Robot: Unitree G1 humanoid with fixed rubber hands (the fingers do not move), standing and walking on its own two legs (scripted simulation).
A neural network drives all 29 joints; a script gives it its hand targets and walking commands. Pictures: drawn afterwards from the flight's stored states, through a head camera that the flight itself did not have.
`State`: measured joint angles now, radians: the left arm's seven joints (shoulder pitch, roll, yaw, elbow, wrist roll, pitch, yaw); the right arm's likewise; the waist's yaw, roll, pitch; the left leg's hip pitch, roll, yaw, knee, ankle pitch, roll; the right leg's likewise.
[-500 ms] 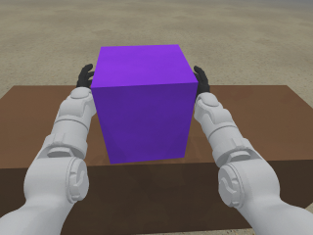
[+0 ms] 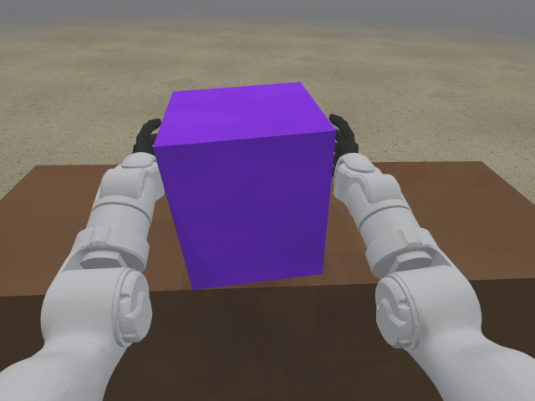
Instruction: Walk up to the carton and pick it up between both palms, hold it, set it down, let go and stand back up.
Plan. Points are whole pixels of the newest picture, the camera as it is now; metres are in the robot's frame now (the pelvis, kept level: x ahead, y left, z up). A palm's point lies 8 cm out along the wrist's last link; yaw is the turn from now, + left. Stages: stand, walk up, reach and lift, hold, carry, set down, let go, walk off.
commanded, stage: reach and lift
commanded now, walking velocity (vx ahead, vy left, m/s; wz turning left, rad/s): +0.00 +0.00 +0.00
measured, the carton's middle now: (247, 183) +0.41 +0.03 +0.19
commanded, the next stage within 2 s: hold in 0.82 s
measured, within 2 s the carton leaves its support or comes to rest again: neither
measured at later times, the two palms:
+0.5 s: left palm (145, 160) +0.40 +0.19 +0.24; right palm (347, 156) +0.40 -0.12 +0.25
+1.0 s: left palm (140, 148) +0.38 +0.18 +0.27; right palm (354, 141) +0.39 -0.12 +0.28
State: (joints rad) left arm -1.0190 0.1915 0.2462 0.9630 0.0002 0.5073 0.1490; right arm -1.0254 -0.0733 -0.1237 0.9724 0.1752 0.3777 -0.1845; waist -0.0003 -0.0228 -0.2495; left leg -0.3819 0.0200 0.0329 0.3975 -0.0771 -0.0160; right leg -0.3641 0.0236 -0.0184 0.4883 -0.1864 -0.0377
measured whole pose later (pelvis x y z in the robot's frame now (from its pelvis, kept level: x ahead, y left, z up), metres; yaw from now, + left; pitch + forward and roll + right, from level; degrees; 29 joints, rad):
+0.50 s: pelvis +0.00 +0.00 +0.00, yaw +0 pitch +3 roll +1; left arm -1.02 0.19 0.25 0.91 0.00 0.58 0.15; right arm -1.06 -0.09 -0.13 0.97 0.20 0.43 -0.19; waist 0.00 -0.02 -0.26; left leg -0.38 0.02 0.03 0.40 -0.08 -0.01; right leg -0.36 0.02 -0.02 0.49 -0.19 -0.04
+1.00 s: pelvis +0.00 +0.00 +0.00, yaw +0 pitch +3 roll +1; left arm -1.02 0.19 0.25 0.83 0.00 0.68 0.15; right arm -1.10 -0.11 -0.12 0.95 0.25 0.53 -0.21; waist 0.00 -0.01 -0.30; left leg -0.38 0.02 0.03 0.40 -0.08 -0.01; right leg -0.36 0.02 -0.02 0.49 -0.19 -0.04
